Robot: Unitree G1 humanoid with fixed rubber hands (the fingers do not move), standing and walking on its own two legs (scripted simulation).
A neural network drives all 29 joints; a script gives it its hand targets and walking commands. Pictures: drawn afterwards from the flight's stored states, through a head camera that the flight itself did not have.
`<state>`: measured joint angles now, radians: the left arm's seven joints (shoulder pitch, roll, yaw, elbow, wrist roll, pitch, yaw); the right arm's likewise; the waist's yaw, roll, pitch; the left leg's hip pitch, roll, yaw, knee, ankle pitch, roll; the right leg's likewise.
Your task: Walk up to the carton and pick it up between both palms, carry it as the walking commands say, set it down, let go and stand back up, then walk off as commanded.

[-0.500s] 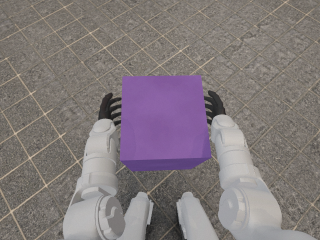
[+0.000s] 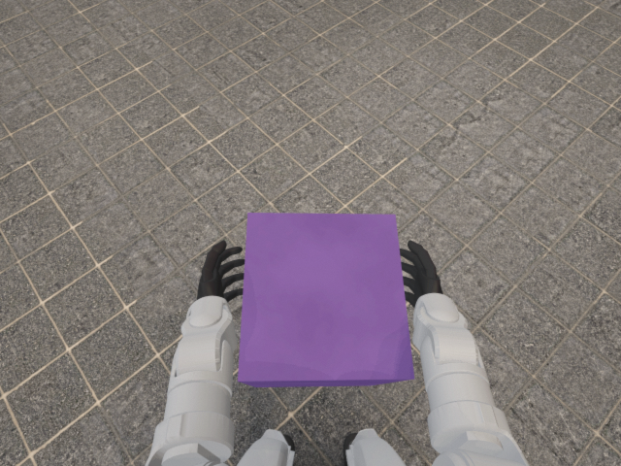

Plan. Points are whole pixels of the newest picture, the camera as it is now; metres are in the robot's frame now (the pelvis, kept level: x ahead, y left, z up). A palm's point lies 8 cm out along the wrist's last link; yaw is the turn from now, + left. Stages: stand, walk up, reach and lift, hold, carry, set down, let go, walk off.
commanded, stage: reach and lift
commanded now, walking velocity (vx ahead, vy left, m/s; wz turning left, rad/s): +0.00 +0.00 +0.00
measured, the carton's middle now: (317, 310) +0.34 +0.01 -0.12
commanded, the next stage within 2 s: none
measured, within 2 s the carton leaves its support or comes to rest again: neither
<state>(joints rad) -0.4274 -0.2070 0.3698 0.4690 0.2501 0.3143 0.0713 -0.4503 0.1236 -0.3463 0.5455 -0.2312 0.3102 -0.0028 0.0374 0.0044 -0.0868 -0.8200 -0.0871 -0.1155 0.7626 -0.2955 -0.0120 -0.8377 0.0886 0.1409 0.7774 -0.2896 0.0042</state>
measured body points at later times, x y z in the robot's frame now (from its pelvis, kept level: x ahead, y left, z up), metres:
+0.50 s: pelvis +0.01 -0.01 +0.03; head +0.04 -0.01 +0.48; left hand +0.32 +0.17 +0.02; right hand +0.34 -0.13 +0.01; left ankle +0.03 +0.12 -0.70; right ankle +0.04 -0.11 -0.70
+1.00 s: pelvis +0.00 +0.00 +0.04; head -0.04 -0.01 +0.49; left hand +0.31 +0.16 +0.08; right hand +0.32 -0.14 +0.07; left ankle +0.03 +0.12 -0.70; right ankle +0.04 -0.11 -0.70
